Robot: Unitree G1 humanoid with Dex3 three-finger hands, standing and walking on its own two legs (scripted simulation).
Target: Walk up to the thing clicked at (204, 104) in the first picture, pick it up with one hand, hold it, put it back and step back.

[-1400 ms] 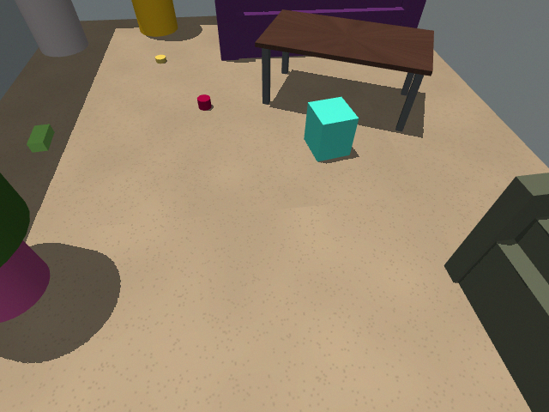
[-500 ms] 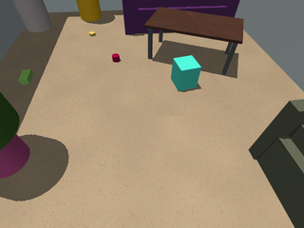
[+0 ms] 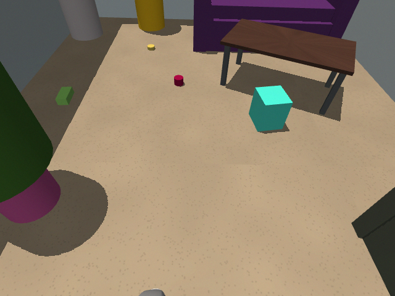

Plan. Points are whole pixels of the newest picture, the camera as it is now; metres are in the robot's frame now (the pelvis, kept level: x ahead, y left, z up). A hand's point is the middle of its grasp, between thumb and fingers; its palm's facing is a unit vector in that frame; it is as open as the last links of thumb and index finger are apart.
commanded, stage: walk up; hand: left
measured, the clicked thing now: (178, 80) +1.93 +0.19 -0.74
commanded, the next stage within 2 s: none
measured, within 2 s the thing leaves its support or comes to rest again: neither
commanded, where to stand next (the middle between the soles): +1.54 -0.04 m, yaw +0 degrees
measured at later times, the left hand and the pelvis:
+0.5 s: hand (86, 202) +0.37 +0.32 -0.14, palm faces -0.12 -0.94 -0.33, open 7.4 cm; pelvis +0.26 +0.06 -0.01, yaw -1 degrees
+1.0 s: hand (112, 146) +0.60 +0.31 -0.15, palm faces -0.01 -0.94 -0.35, open 7.4 cm; pelvis +0.57 +0.03 -0.01, yaw +0 degrees
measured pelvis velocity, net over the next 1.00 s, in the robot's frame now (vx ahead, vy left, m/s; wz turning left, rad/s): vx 0.57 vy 0.03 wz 0.00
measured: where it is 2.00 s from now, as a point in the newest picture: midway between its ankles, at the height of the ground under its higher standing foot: (197, 157)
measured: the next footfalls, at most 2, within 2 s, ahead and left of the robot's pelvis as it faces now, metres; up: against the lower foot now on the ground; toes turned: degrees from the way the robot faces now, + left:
left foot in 0.08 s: +0.17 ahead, +0.18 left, +0.00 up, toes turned +6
right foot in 0.58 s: +0.52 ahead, -0.09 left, +0.00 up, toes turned -6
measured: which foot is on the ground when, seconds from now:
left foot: up 0.00-0.06, down 0.08-0.62, up 0.64-1.00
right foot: down 0.00-0.10, up 0.12-0.56, down 0.58-1.00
